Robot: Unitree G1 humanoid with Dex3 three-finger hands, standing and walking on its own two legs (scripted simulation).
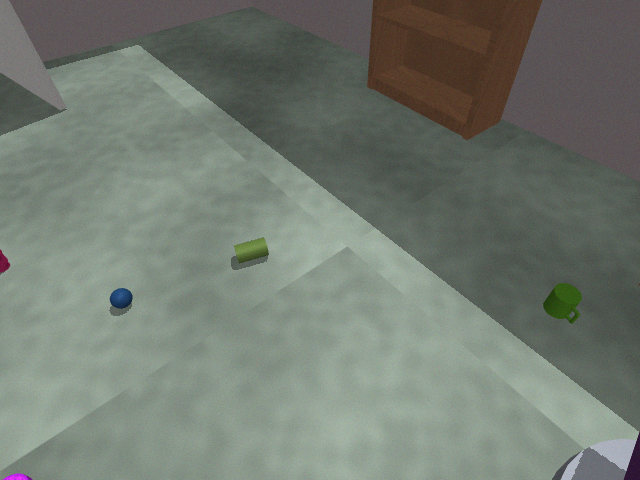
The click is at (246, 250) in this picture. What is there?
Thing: lying can
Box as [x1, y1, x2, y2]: [234, 237, 268, 262]
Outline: 263,237 234,245 238,261 242,262 268,254
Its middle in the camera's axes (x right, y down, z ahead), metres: -0.30 +0.05 +1.62
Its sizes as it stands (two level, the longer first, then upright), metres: 0.127 0.077 0.077
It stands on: the floor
